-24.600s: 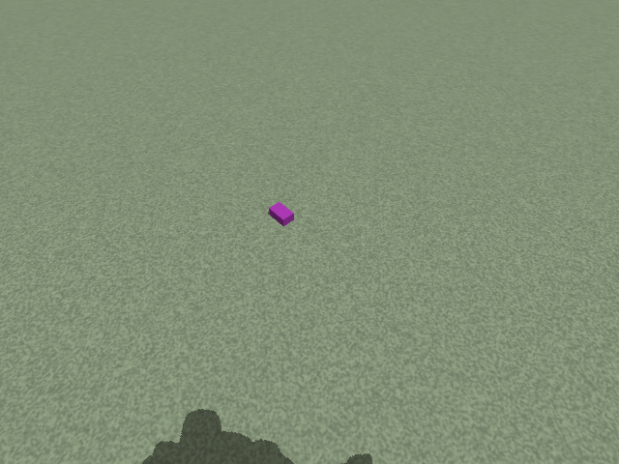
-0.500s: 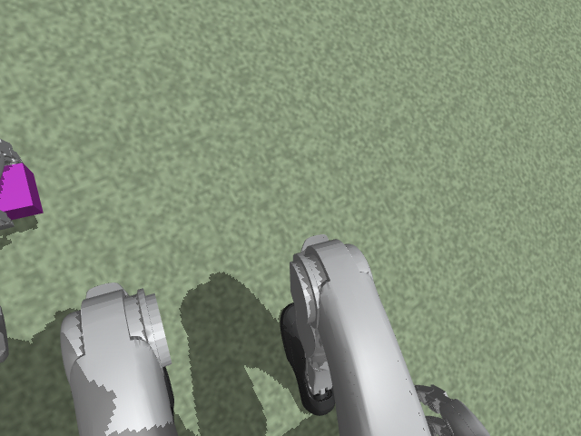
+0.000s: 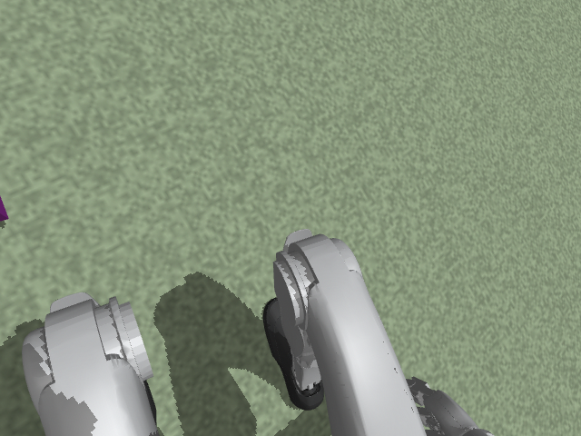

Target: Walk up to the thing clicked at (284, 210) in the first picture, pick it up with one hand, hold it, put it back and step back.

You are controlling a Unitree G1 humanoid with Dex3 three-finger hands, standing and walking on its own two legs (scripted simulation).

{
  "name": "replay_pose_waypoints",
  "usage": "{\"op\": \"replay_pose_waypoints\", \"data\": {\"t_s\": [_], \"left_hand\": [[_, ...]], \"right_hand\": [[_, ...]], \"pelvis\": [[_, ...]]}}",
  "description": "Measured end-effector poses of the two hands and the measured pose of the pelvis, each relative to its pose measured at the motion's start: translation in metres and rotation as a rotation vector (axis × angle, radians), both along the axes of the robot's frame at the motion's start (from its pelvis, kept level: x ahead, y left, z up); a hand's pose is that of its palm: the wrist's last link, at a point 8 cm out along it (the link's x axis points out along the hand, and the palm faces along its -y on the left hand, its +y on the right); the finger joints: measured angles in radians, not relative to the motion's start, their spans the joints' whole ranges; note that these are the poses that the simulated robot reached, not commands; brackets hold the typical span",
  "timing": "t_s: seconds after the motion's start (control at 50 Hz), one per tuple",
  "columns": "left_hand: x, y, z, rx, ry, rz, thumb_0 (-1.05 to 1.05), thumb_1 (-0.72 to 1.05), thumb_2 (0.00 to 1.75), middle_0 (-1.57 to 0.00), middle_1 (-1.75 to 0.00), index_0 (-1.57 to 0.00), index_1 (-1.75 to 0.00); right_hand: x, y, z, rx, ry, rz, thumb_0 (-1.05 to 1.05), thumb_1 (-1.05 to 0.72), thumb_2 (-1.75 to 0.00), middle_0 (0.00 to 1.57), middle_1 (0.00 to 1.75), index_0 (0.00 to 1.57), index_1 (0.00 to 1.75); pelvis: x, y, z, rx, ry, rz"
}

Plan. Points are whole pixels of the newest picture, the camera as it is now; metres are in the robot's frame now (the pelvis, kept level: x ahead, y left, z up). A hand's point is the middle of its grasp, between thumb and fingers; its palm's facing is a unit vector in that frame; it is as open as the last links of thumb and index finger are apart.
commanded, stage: rest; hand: left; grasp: from above
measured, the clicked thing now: out of the picture +0.45 +0.33 -0.25
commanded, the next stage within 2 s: open in 1.04 s
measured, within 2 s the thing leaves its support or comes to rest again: rests again in 0.76 s
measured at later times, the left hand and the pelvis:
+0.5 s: hand out of the picture +0.45 +0.32 -0.24, palm faces -0.42 -0.17 -0.89, open 8.9 cm; pelvis +0.00 +0.01 -0.01, yaw -2 degrees
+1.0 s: hand out of the picture +0.45 +0.32 -0.25, palm faces -0.42 -0.16 -0.89, open 8.9 cm; pelvis +0.00 +0.01 -0.01, yaw -4 degrees
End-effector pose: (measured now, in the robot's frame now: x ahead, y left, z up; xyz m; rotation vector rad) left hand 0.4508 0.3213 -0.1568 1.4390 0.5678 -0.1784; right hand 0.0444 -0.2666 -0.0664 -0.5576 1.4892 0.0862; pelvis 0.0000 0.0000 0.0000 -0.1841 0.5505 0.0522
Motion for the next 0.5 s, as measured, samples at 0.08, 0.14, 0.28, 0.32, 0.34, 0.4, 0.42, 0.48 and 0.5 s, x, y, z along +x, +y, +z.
{"op": "replay_pose_waypoints", "data": {"t_s": [0.08,0.14,0.28,0.32,0.34,0.4,0.42,0.48,0.5], "left_hand": [[0.000,0.000,-0.005,-0.005,-0.015,0.001,-0.01,0.16,0.28,-0.85,-0.30,-0.88,-0.27],[0.000,0.000,-0.008,0.002,-0.018,-0.004,-0.01,0.16,0.28,-0.85,-0.29,-0.88,-0.27],[0.002,0.001,-0.013,0.008,-0.027,0.003,-0.01,0.16,0.28,-0.85,-0.30,-0.88,-0.28],[0.002,0.001,-0.015,0.009,-0.024,0.004,-0.01,0.16,0.28,-0.85,-0.30,-0.88,-0.28],[0.002,0.001,-0.015,0.007,-0.024,0.006,-0.01,0.16,0.28,-0.85,-0.30,-0.88,-0.28],[0.001,0.002,-0.018,0.001,-0.025,0.017,-0.01,0.16,0.28,-0.85,-0.31,-0.87,-0.29],[0.001,0.003,-0.018,-0.001,-0.023,0.021,-0.01,0.16,0.28,-0.85,-0.31,-0.87,-0.29],[0.001,0.005,-0.021,-0.006,-0.018,0.030,-0.01,0.16,0.29,-0.85,-0.32,-0.87,-0.30],[0.001,0.006,-0.022,-0.007,-0.019,0.034,-0.01,0.16,0.29,-0.85,-0.32,-0.87,-0.30]], "right_hand": [[-0.002,0.000,0.003,-0.006,0.004,0.016,0.00,-0.90,-0.90,0.20,0.30,0.21,0.30],[-0.003,0.001,0.005,-0.010,0.006,0.030,0.00,-0.90,-0.90,0.20,0.30,0.21,0.30],[-0.005,0.003,0.008,-0.011,-0.002,0.056,0.00,-0.90,-0.90,0.20,0.30,0.21,0.30],[-0.005,0.005,0.008,-0.006,-0.001,0.061,0.00,-0.90,-0.90,0.20,0.30,0.21,0.30],[-0.005,0.006,0.009,-0.004,-0.001,0.065,0.00,-0.90,-0.90,0.20,0.30,0.21,0.30],[-0.005,0.009,0.010,0.002,-0.003,0.074,0.00,-0.90,-0.90,0.20,0.30,0.21,0.30],[-0.005,0.009,0.011,0.004,-0.003,0.079,0.00,-0.90,-0.90,0.20,0.30,0.21,0.30],[-0.005,0.011,0.012,0.008,-0.004,0.090,0.00,-0.90,-0.90,0.20,0.30,0.21,0.30],[-0.006,0.011,0.013,0.008,-0.004,0.092,0.00,-0.90,-0.90,0.20,0.30,0.21,0.30]], "pelvis": [[0.000,0.000,-0.001,-0.005,-0.009,-0.004],[-0.001,0.001,-0.003,-0.008,-0.019,-0.006],[-0.002,0.004,-0.006,-0.024,-0.033,-0.013],[-0.002,0.005,-0.006,-0.028,-0.035,-0.015],[-0.003,0.006,-0.006,-0.030,-0.037,-0.015],[-0.003,0.007,-0.006,-0.035,-0.040,-0.016],[-0.003,0.007,-0.006,-0.036,-0.042,-0.016],[-0.003,0.008,-0.006,-0.041,-0.047,-0.017],[-0.003,0.008,-0.007,-0.042,-0.050,-0.017]]}}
